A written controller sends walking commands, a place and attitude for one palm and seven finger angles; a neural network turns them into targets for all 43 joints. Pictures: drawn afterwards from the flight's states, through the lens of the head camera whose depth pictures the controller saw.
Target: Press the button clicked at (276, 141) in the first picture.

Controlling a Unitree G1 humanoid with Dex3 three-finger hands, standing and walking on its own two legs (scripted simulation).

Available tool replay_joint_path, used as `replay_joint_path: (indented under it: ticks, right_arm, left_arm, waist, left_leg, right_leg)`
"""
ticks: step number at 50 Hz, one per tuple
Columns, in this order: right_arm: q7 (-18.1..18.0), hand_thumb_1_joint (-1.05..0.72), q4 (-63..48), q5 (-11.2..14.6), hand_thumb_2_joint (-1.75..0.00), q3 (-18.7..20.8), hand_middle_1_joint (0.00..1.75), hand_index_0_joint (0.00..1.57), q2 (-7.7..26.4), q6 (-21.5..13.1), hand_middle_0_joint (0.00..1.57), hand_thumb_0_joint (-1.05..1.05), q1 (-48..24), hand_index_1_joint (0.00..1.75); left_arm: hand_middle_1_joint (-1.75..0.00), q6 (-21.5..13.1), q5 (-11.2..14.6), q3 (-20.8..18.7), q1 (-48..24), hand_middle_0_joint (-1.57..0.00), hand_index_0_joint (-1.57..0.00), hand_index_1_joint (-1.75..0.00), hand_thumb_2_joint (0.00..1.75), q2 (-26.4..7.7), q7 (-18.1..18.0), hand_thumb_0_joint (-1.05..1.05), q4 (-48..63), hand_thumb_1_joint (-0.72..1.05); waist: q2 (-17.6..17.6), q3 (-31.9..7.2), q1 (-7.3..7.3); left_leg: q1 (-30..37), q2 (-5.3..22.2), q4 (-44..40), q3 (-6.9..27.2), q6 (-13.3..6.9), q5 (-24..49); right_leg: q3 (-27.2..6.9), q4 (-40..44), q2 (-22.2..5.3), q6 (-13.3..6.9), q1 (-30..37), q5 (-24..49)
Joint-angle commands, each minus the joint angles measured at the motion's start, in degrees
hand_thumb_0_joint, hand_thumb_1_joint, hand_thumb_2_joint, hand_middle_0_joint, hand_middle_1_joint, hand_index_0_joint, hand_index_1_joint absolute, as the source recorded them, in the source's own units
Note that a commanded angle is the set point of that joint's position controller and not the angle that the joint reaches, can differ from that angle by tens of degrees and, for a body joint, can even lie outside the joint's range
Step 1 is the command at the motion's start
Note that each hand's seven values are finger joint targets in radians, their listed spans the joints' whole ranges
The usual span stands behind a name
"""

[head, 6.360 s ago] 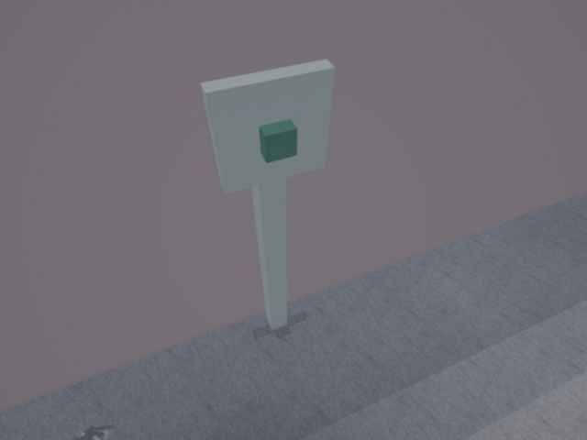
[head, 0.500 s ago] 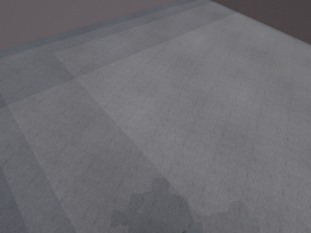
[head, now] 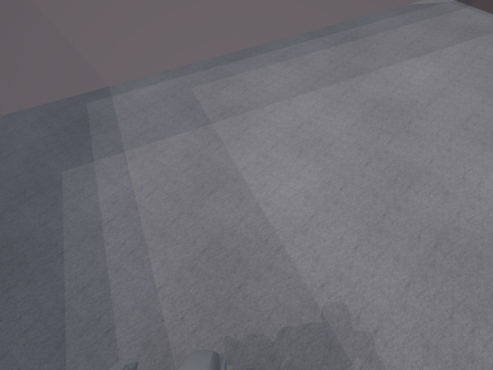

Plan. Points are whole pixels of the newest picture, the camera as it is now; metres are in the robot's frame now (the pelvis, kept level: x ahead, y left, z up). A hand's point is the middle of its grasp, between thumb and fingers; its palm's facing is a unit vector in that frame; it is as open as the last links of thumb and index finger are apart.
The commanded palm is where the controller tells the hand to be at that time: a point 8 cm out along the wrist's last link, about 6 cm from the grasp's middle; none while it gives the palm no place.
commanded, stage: turn to face it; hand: left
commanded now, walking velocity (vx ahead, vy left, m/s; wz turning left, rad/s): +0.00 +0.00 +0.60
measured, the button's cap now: out of the picture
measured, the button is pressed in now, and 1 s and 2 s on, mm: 0 0 0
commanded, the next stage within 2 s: none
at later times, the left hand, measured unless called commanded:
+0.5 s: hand out of the picture -0.05 +0.28 -0.18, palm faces +0.38 -0.89 -0.27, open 7.4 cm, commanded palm none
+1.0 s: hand out of the picture -0.01 +0.23 -0.14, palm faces +0.56 -0.78 -0.28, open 7.4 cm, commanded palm none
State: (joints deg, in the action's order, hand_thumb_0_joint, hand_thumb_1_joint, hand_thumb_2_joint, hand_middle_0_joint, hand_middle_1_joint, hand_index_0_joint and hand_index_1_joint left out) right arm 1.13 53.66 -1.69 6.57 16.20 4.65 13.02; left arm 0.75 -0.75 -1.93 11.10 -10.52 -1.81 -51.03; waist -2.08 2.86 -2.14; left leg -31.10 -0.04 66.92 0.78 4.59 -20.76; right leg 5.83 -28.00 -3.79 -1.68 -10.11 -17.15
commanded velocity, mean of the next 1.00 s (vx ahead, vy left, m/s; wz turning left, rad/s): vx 0.00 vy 0.00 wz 0.60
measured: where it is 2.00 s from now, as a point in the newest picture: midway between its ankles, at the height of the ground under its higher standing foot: outside the picture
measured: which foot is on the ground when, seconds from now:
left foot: up 0.00-0.28, down 0.30-0.78, up 0.80-1.00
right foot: down 0.00-0.30, up 0.32-0.76, down 0.78-1.00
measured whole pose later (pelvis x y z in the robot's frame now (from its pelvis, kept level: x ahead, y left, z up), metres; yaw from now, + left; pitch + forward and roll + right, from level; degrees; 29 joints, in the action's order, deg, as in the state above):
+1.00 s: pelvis +0.00 +0.01 +0.00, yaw +37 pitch -1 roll +2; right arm 1.6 54.9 -1.5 6.1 15.7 5.4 14.0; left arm 0.9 -1.0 -1.1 9.8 -10.0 -1.6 -48.9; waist -1.9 4.4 -2.6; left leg -27.6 0.9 65.0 -0.2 4.6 -23.1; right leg 8.8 -29.9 -6.1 -0.2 -11.3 -17.1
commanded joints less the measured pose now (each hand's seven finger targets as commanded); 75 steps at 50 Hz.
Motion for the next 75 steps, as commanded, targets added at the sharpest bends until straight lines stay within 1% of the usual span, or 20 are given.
replay_joint_path:
  ticks: [1,10,13,14,15,16,21,32,36,37,39,43,45,54,58,59,60,61,67,75]
  right_arm:
    - [0.3,-0.9,-5.1,0.3,-0.9,-0.5,0.3,0.2,2.6,-0.8,0.2,0.0,-5.9,0.3]
    - [0.4,-0.9,-7.2,1.2,-0.9,-2.2,0.3,0.2,2.2,-1.8,0.2,0.0,-11.9,0.3]
    - [0.1,-0.9,-6.5,1.0,-0.9,-1.9,0.3,0.2,3.9,-2.8,0.2,0.0,-6.9,0.3]
    - [0.0,-0.9,-5.4,0.7,-0.9,-0.8,0.3,0.2,8.0,-3.5,0.2,0.0,-1.9,0.3]
    - [-0.3,-0.9,-5.1,0.6,-0.9,1.1,0.3,0.2,15.3,-3.8,0.2,0.0,1.4,0.3]
    - [-0.5,-0.9,-3.7,1.3,-0.9,1.1,0.3,0.2,16.0,-3.2,0.2,0.0,4.5,0.3]
    - [-1.8,-0.9,-6.3,0.8,-0.9,-0.9,0.3,0.2,9.2,-4.0,0.2,0.0,-6.0,0.3]
    - [-1.7,-0.9,-5.3,0.3,-0.9,0.4,0.3,0.2,9.0,-3.7,0.2,0.0,-1.1,0.3]
    - [-1.6,-0.9,-6.0,0.6,-0.9,0.8,0.3,0.2,8.9,-3.4,0.2,0.0,-3.6,0.3]
    - [-1.5,-0.9,-6.2,1.0,-0.9,0.8,0.3,0.2,7.5,-3.5,0.2,0.0,-3.5,0.3]
    - [-1.1,-0.9,-7.7,1.1,-0.9,0.1,0.3,0.2,2.3,-3.6,0.2,0.0,-0.3,0.3]
    - [0.1,-0.9,-3.9,0.3,-0.9,0.3,0.3,0.2,3.4,-1.5,0.2,0.0,-0.7,0.3]
    - [0.4,-0.9,-3.6,0.4,-0.9,0.0,0.3,0.2,2.8,-1.1,0.2,0.0,-0.4,0.3]
    - [0.7,-0.9,-5.2,1.1,-0.9,-1.5,0.3,0.2,1.6,-1.8,0.2,0.0,-6.5,0.3]
    - [0.3,-0.9,-4.6,1.0,-0.9,-1.1,0.3,0.2,3.8,-3.0,0.2,0.0,-1.3,0.3]
    - [0.1,-0.9,-4.2,0.7,-0.9,0.1,0.3,0.2,8.7,-3.6,0.2,0.0,2.2,0.3]
    - [-0.2,-0.9,-4.0,0.7,-0.9,1.6,0.3,0.2,15.0,-3.7,0.2,0.0,5.5,0.3]
    - [-0.6,-0.9,-2.4,0.7,-0.9,1.4,0.3,0.2,14.9,-3.5,0.2,0.0,8.2,0.3]
    - [-1.8,-0.9,-5.8,0.7,-0.9,-0.8,0.3,0.2,8.8,-4.2,0.2,0.0,-4.2,0.3]
    - [-1.6,-0.9,-5.3,0.3,-0.9,0.1,0.3,0.2,9.4,-3.5,0.2,0.0,-1.3,0.3]
  left_arm:
    - [-0.3,-1.5,-0.6,-2.8,4.6,-0.2,-0.2,-0.3,0.9,-11.5,-0.3,0.0,2.7,0.9]
    - [-0.3,-0.5,-1.2,-3.7,8.2,-0.2,-0.2,-0.3,0.9,-14.6,-0.1,0.0,1.1,0.9]
    - [-0.3,-0.2,-0.5,-4.1,7.0,-0.2,-0.2,-0.3,0.9,-14.8,0.3,0.0,0.7,0.9]
    - [-0.3,-0.2,0.0,-4.1,6.6,-0.2,-0.2,-0.3,0.9,-13.8,0.5,0.0,1.3,0.9]
    - [-0.3,-0.1,0.3,-3.2,5.9,-0.2,-0.2,-0.3,0.9,-9.7,1.1,0.0,4.2,0.9]
    - [-0.3,0.7,-0.4,-2.8,2.9,-0.2,-0.2,-0.3,0.9,-10.3,0.5,0.0,5.5,0.9]
    - [-0.3,1.2,-0.3,-3.6,2.5,-0.2,-0.2,-0.3,0.9,-10.4,1.0,0.0,2.2,0.9]
    - [-0.3,0.6,0.2,-2.8,-4.7,-0.2,-0.2,-0.3,0.9,-8.5,0.6,0.0,6.5,0.9]
    - [-0.3,-0.2,0.8,-2.9,0.5,-0.2,-0.2,-0.3,0.9,-8.6,0.2,0.0,5.9,0.9]
    - [-0.3,-0.9,0.6,-3.2,3.2,-0.2,-0.2,-0.3,0.9,-10.3,0.1,0.0,5.4,0.9]
    - [-0.3,-1.3,-0.5,-4.4,4.3,-0.2,-0.2,-0.3,0.9,-18.1,-0.4,0.0,5.7,0.9]
    - [-0.3,-1.1,-0.3,-2.7,-4.8,-0.2,-0.2,-0.3,0.9,-10.8,-0.4,0.0,7.4,0.9]
    - [-0.3,-1.4,-0.4,-2.5,-3.1,-0.2,-0.2,-0.3,0.9,-10.6,-0.4,0.0,6.9,0.9]
    - [-0.3,-0.5,-1.0,-4.0,3.4,-0.2,-0.2,-0.3,0.9,-15.0,-0.1,0.0,3.5,0.9]
    - [-0.3,0.3,-0.3,-4.5,3.2,-0.2,-0.2,-0.3,0.9,-14.7,0.3,0.0,2.8,0.9]
    - [-0.3,0.7,0.1,-4.2,3.9,-0.2,-0.2,-0.3,0.9,-12.6,0.6,0.0,3.7,0.9]
    - [-0.3,0.9,0.3,-3.0,1.9,-0.2,-0.2,-0.3,0.9,-8.3,0.9,0.0,6.5,0.9]
    - [-0.3,1.5,-0.4,-2.8,-1.9,-0.2,-0.2,-0.3,0.9,-9.7,0.4,0.0,7.4,0.9]
    - [-0.3,1.4,-0.4,-3.5,1.3,-0.2,-0.2,-0.3,0.9,-10.1,1.3,0.0,2.7,0.9]
    - [-0.3,1.1,0.0,-3.1,-2.9,-0.2,-0.2,-0.3,0.9,-8.9,0.7,0.0,5.3,0.9]
  waist:
    - [11.8,-0.4,3.33]
    - [16.8,-3.9,5.4]
    - [13.1,-7.2,2.47]
    - [5.4,-11.0,-0.46]
    - [-15.3,-12.1,-2.11]
    - [-10.8,-12.3,-3.19]
    - [-6.8,-3.5,1.8]
    - [-7.0,-5.6,0.01]
    - [-7.0,-7.4,2.95]
    - [-3.1,-8.4,4.29]
    - [18.7,-9.1,4.23]
    - [10.5,0.6,0.44]
    - [13.1,0.1,0.98]
    - [15.6,-3.5,4.34]
    - [10.8,-6.8,1.41]
    - [-1.1,-9.6,-0.65]
    - [-17.5,-8.9,-2.6]
    - [-11.4,-9.4,-4.17]
    - [-6.7,-4.2,1.62]
    - [-5.5,-4.5,-0.25]
  left_leg:
    - [-3.5,1.8,-1.7,-1.3,1.0,-1.5]
    - [7.5,0.9,-23.0,-6.6,-1.3,-4.9]
    - [19.2,0.3,-39.7,-8.0,-2.8,5.7]
    - [32.0,6.0,-45.3,-2.1,-5.2,17.8]
    - [42.1,23.3,-44.3,19.2,-13.4,44.5]
    - [38.9,26.8,-42.6,18.3,-17.9,52.2]
    - [23.9,13.3,-45.4,9.2,-12.8,39.4]
    - [23.8,11.8,-43.5,19.4,-15.0,36.1]
    - [17.1,8.9,-39.0,21.5,-12.4,34.7]
    - [12.9,6.5,-35.2,20.3,-9.8,27.9]
    - [-4.0,-5.0,-12.4,3.0,-1.8,-14.5]
    - [-1.8,1.4,5.4,2.5,-1.0,-2.4]
    - [-1.3,1.6,4.1,0.8,-0.2,-0.8]
    - [6.0,1.6,-19.8,-5.8,-0.5,-5.5]
    - [20.4,0.9,-40.1,-7.2,-2.3,8.1]
    - [30.8,8.6,-44.3,3.3,-5.7,19.4]
    - [34.5,23.8,-46.1,22.1,-13.8,41.8]
    - [30.6,25.2,-45.9,21.8,-17.3,35.5]
    - [21.3,12.5,-48.1,11.7,-12.7,24.5]
    - [22.9,12.6,-47.0,19.7,-15.0,24.1]
  right_leg:
    - [-7.1,7.8,-14.6,-4.7,4.6,27.4]
    - [-2.5,2.7,-17.4,-4.7,7.2,35.7]
    - [2.2,-5.9,-16.3,-0.8,4.3,33.6]
    - [4.8,-17.5,-14.3,2.4,-4.8,25.0]
    - [5.2,-30.9,-5.6,7.4,-24.2,-17.0]
    - [-0.9,-36.5,-5.1,7.0,-25.9,-21.5]
    - [-4.7,-39.9,-3.6,7.9,-22.0,-6.5]
    - [-5.9,-20.5,1.0,7.7,-15.9,-8.7]
    - [-4.8,-3.5,3.0,6.5,-2.4,-0.3]
    - [-6.3,6.0,0.9,6.2,5.1,6.5]
    - [-26.7,10.4,-25.5,-4.5,13.0,20.7]
    - [-11.0,10.2,-15.8,-4.3,-2.4,15.1]
    - [-7.3,9.7,-14.6,-3.8,-1.4,18.0]
    - [-2.0,4.6,-17.5,-4.9,5.4,26.7]
    - [3.4,-6.8,-16.3,0.3,0.6,24.7]
    - [5.5,-17.9,-12.1,3.9,-10.0,12.2]
    - [4.7,-30.4,-4.6,8.0,-24.6,-22.4]
    - [-1.8,-37.1,-4.5,6.8,-24.1,-22.2]
    - [-4.8,-36.8,-3.3,7.3,-20.9,-5.2]
    - [-5.8,-25.3,-0.3,7.4,-18.3,-8.2]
